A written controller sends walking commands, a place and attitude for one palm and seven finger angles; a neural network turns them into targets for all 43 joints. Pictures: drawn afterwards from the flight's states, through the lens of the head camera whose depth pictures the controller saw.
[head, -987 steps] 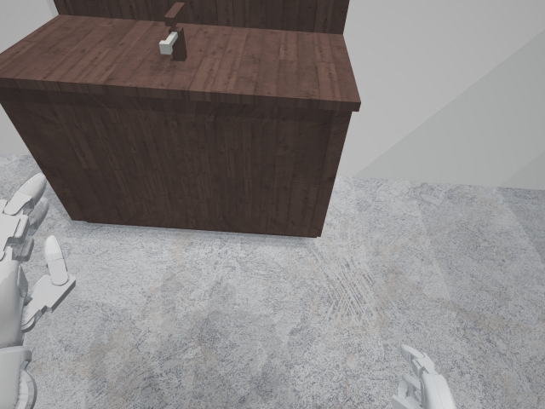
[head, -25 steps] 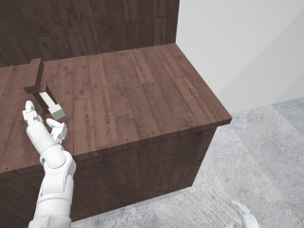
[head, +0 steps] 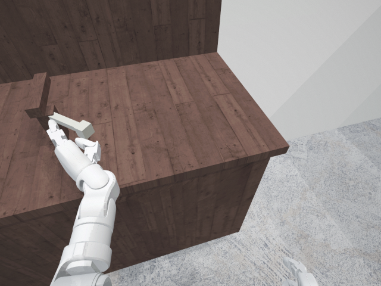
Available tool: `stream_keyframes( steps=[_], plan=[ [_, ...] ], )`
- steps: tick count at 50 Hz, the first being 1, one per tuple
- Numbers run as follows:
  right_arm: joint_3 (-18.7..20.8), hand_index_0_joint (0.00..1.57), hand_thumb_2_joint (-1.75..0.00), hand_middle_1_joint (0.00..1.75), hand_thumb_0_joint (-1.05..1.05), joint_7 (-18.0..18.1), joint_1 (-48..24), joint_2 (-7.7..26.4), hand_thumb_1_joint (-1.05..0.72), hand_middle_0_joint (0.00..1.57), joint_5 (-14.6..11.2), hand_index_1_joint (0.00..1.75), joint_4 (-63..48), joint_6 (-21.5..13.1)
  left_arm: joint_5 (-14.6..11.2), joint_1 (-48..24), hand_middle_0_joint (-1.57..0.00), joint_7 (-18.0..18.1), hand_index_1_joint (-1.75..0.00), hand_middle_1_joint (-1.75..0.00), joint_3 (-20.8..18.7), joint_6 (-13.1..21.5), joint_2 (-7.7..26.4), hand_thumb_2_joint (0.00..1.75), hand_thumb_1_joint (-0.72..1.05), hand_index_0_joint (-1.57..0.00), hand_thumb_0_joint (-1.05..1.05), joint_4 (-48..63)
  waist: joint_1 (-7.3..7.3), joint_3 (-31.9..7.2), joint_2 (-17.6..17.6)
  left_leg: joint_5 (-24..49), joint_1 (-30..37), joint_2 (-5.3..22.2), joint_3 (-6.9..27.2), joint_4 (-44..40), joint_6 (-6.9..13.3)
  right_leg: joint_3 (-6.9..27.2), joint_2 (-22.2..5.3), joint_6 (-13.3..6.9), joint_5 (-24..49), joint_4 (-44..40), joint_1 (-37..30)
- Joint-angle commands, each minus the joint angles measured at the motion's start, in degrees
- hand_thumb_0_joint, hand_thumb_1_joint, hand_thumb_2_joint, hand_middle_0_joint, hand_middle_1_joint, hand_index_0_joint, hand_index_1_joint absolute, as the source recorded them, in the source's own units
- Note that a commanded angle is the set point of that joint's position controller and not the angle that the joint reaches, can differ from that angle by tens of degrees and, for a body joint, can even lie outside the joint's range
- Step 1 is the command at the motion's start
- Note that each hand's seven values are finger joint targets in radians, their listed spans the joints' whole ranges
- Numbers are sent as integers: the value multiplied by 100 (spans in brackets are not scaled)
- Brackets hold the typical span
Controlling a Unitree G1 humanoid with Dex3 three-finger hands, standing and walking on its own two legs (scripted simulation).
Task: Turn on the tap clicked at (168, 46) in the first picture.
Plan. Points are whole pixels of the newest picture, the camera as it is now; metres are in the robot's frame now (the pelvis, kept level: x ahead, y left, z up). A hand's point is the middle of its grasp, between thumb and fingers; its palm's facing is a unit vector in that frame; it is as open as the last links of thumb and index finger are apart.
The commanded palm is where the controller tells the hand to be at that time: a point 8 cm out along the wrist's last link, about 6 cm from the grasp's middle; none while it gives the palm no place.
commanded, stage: push the lever round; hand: left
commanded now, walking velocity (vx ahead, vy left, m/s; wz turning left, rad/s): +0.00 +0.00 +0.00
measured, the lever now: (84, 129) +0.41 +0.26 +0.11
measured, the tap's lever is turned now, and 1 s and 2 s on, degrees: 47 62 74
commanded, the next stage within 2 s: lift the hand up off the lever in 1.24 s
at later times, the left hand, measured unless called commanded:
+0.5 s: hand (104, 140) +0.40 +0.22 +0.09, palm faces +0.83 -0.56 -0.06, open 7.5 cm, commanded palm +0.35 +0.22 +0.10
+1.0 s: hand (112, 133) +0.42 +0.21 +0.09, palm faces +0.85 -0.53 -0.09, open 7.7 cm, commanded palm +0.37 +0.21 +0.10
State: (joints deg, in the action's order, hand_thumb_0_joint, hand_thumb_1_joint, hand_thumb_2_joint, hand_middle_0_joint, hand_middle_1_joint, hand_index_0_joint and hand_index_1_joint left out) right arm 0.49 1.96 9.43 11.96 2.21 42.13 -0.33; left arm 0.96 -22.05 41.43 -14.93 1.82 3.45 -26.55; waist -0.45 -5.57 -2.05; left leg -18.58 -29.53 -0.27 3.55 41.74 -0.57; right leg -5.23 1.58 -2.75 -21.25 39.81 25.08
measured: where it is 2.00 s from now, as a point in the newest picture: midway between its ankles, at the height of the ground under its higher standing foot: outside the picture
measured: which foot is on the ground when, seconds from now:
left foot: down 0.00-1.00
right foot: down 0.00-1.00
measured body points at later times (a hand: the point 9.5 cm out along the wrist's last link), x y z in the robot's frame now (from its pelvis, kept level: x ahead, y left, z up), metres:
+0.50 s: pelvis +0.00 -0.01 +0.00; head +0.02 -0.01 +0.45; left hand +0.35 +0.24 +0.10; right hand +0.15 -0.24 -0.12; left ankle +0.03 +0.12 -0.72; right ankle -0.01 -0.09 -0.72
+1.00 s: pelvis +0.00 -0.01 -0.01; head +0.02 -0.02 +0.44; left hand +0.37 +0.23 +0.10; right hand +0.12 -0.25 -0.13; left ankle +0.03 +0.12 -0.72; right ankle -0.01 -0.09 -0.72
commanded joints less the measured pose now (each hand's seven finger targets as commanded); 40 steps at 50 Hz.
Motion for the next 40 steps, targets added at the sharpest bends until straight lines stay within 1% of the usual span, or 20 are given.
stream_keyframes(
  steps=[1, 3, 4, 7, 8, 11, 13, 16, 18, 19, 22, 23, 27, 28, 31, 32, 33, 36, 38, 40],
  plan=[
    [233, 20, -90, 30, 0, 5, -454, 714, -90, 20, 30, 30, -759, -221, 249, -2338, -15, 147, -15, -15, 125, 299, 714, 90, 90, -15, 0, 1030, -100, -1485, 260, 1098, 847, -22, -60, -402, 126, 245, -157, 114, 1308, -665, -394],
    [262, 20, -90, 30, 0, -7, -434, 727, -90, 20, 52, 30, -728, -203, 297, -2321, -15, 221, -15, -15, -32, 281, 814, 90, 90, -15, 0, 931, -37, -1498, 202, 1155, 821, -22, -45, -416, 118, 235, -144, 97, 1339, -639, -415],
    [252, 20, -90, 30, 0, -28, -433, 706, -90, 20, 55, 30, -746, -194, 305, -2477, -15, 253, -15, -15, 53, 299, 740, 90, 90, -15, 0, 1050, -79, -1620, 84, 1245, 911, -31, -81, -379, 125, 247, -161, 103, 1441, -621, -426],
    [276, 20, -90, 30, 0, -77, -405, 692, -90, 20, 74, 30, -768, -172, 321, -2347, -15, 326, -15, -15, 96, 256, 634, 90, 90, -15, 0, 1011, -55, -1674, 159, 1405, 867, -29, -117, -315, 126, 247, -170, 109, 1707, -595, -534],
    [290, 20, -90, 30, 0, -76, -403, 711, -90, 20, 82, 30, -722, -154, 365, -2374, -15, 362, -15, -15, -29, 227, 738, 90, 90, -15, 0, 956, -33, -1636, 63, 1433, 885, -17, -79, -347, 105, 208, -154, 82, 1634, -580, -490],
    [289, 20, -90, 30, 0, -122, -384, 687, -90, 20, 95, 30, -742, -150, 341, -2570, -15, 422, -15, -15, 138, 228, 535, 90, 90, -15, 0, 1012, -114, -1635, 206, 1455, 893, -17, -113, -296, 123, 206, -167, 112, 1724, -591, -473],
    [317, 20, -90, 30, 0, -113, -382, 714, -90, 20, 96, 30, -709, -133, 353, -2505, -15, 482, -15, -15, -105, 213, 739, 90, 90, -15, 0, 928, -47, -1652, 280, 1432, 820, -17, -91, -317, 121, 209, -160, 103, 1696, -597, -543],
    [305, 20, -90, 30, 0, -172, -392, 667, -90, 20, 106, 30, -705, -159, 400, -2728, -15, 528, -15, -15, 246, 218, 378, 90, 90, -15, 0, 960, -127, -1600, 99, 1436, 897, -13, -101, -284, 112, 180, -161, 89, 1627, -571, -391],
    [330, 20, -90, 30, 0, -177, -376, 693, -90, 20, 124, 30, -668, -158, 431, -2677, -15, 594, -15, -15, 57, 198, 528, 90, 90, -15, 0, 876, -73, -1620, 125, 1450, 854, -21, -73, -287, 112, 174, -147, 78, 1626, -564, -416],
    [315, 20, -90, 30, 0, -190, -408, 669, -90, 20, 115, 30, -680, -149, 432, -2780, -15, 601, -15, -15, 202, 196, 404, 90, 90, -15, 0, 936, -134, -1662, 44, 1467, 904, -23, -102, -257, 119, 182, -168, 88, 1652, -559, -382],
    [311, 20, -90, 30, 0, -202, -412, 659, -90, 20, 127, 30, -626, -160, 442, -3096, -15, 680, -15, -15, 276, 157, 319, 90, 90, -15, 0, 755, -226, -1566, 246, 1283, 796, -24, -109, -226, 131, 187, -180, 117, 1529, -604, -299],
    [323, 20, -90, 30, 0, -193, -388, 677, -90, 20, 138, 30, -594, -161, 455, -3084, -15, 721, -15, -15, 115, 146, 418, 90, 90, -15, 0, 676, -165, -1561, 262, 1286, 789, -28, -65, -277, 120, 158, -157, 98, 1467, -598, -302],
    [320, 20, -90, 30, 0, -228, -375, 645, -90, 20, 163, 30, -584, -157, 494, -3278, -15, 814, -15, -15, 159, 119, 351, 90, 90, -15, 0, 581, -210, -1787, 207, 1359, 783, -39, -124, -162, 127, 193, -191, 122, 1653, -549, -336],
    [336, 20, -90, 30, 0, -225, -349, 664, -90, 20, 178, 30, -537, -146, 516, -3258, -15, 852, -15, -15, 14, 88, 445, 90, 90, -15, 0, 477, -144, -1800, 169, 1381, 751, -44, -81, -193, 107, 168, -169, 104, 1619, -512, -322],
    [316, 20, -90, 30, 0, -268, -326, 634, -90, 20, 180, 30, -524, -135, 588, -3606, -15, 884, -15, -15, 237, 75, 252, 90, 90, -15, 0, 349, -262, -1718, 112, 1340, 752, -33, -94, -153, 109, 162, -180, 102, 1559, -501, -175],
    [319, 20, -90, 30, 0, -271, -302, 635, -90, 20, 189, 30, -513, -140, 592, -3603, -15, 903, -15, -15, 184, 68, 289, 90, 90, -15, 0, 253, -264, -1739, 218, 1300, 711, -40, -99, -126, 125, 169, -174, 115, 1561, -499, -170],
    [342, 20, -90, 30, 0, -260, -280, 671, -90, 20, 197, 30, -485, -125, 625, -3584, -15, 936, -15, -15, -87, 74, 549, 90, 90, -15, 0, 228, -203, -1804, 95, 1334, 710, -40, -81, -135, 116, 173, -165, 94, 1553, -481, -183],
    [324, 20, -90, 30, 0, -291, -248, 639, -90, 20, 204, 30, -516, -116, 637, -3831, -15, 942, -15, -15, 131, 88, 344, 90, 90, -15, 0, 159, -289, -1830, 208, 1306, 658, -46, -97, -98, 128, 178, -177, 119, 1600, -453, -160],
    [352, 20, -90, 30, 0, -273, -190, 680, -90, 20, 212, 30, -463, -99, 669, -3750, -15, 974, -15, -15, -188, 88, 631, 90, 90, -15, 0, -31, -241, -1812, 277, 1284, 581, -33, -75, -104, 129, 180, -164, 118, 1584, -450, -172],
    [354, 20, -90, 30, 0, -302, -146, 648, -90, 20, 223, 30, -510, -94, 694, -3838, -15, 975, -15, -15, -22, 129, 469, 90, 90, -15, 0, 75, -276, -1992, 255, 1446, 662, -38, -113, -59, 135, 178, -169, 124, 1785, -394, -232]
  ],
)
